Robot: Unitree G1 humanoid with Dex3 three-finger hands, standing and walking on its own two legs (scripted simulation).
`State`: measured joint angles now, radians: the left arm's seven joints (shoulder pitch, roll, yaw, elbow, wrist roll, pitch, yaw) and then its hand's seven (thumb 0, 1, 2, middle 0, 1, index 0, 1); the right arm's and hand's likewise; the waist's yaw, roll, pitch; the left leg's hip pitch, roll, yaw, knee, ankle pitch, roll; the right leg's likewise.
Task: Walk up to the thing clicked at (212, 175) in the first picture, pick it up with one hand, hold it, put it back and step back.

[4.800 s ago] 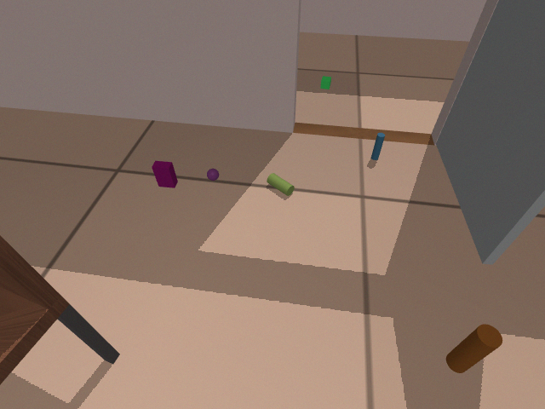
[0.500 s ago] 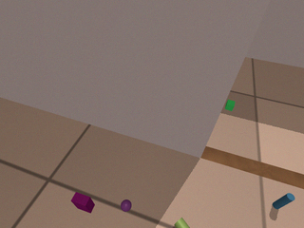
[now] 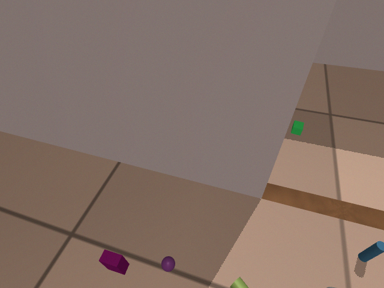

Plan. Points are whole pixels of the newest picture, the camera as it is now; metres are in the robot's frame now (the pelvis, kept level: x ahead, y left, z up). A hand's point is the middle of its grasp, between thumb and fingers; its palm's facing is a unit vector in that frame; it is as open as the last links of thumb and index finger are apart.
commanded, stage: walk up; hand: left
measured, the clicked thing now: (168, 263) +0.37 +0.17 -0.74
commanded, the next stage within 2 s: stand in 0.82 s
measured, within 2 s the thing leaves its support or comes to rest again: neither
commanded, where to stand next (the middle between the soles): +0.02 +0.01 m, yaw +0 degrees
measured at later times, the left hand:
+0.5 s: hand out of the picture +0.10 +0.25 -0.14, palm faces -0.07 -0.93 -0.35, open 7.4 cm
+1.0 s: hand out of the picture +0.11 +0.24 -0.14, palm faces -0.07 -0.94 -0.35, open 7.4 cm
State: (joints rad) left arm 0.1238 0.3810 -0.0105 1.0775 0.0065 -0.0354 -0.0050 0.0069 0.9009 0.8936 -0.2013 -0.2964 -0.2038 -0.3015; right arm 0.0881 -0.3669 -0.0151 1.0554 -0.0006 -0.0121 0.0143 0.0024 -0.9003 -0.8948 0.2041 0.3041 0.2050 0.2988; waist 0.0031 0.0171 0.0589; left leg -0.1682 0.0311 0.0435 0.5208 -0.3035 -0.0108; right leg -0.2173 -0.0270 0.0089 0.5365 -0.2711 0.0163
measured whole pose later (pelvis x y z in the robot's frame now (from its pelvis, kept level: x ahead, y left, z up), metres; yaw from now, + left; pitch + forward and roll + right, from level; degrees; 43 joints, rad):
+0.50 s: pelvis +0.00 +0.00 +0.01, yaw -2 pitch -3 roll +0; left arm 0.09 0.36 -0.01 1.12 0.01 -0.02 -0.01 0.01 0.90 0.89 -0.20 -0.30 -0.20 -0.30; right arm 0.12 -0.36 -0.02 1.13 -0.01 -0.01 0.01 0.00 -0.90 -0.90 0.20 0.30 0.20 0.30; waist -0.02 0.00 0.06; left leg -0.09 0.04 0.08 0.41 -0.26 -0.01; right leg -0.16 -0.02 0.04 0.44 -0.22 0.02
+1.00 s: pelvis +0.00 +0.00 +0.01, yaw -2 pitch -3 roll +0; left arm 0.07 0.35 -0.01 1.12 0.01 -0.01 0.00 0.01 0.90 0.89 -0.20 -0.30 -0.20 -0.30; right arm 0.08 -0.35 -0.02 1.13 0.00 0.00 0.00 0.00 -0.90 -0.89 0.20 0.30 0.20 0.30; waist -0.02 0.00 0.07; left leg -0.06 0.04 0.08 0.32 -0.21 -0.02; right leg -0.13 -0.01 0.04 0.36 -0.18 0.01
